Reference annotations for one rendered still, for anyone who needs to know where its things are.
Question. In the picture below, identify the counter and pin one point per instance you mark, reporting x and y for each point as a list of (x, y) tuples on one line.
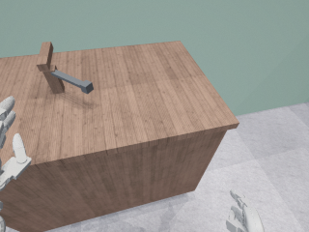
[(147, 132)]

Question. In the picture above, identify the tap lever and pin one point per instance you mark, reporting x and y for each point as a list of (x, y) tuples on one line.
[(86, 86)]

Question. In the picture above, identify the robot left hand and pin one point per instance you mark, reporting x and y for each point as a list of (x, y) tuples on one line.
[(15, 166)]

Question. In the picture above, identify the robot right hand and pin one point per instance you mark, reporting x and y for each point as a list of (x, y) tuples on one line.
[(247, 220)]

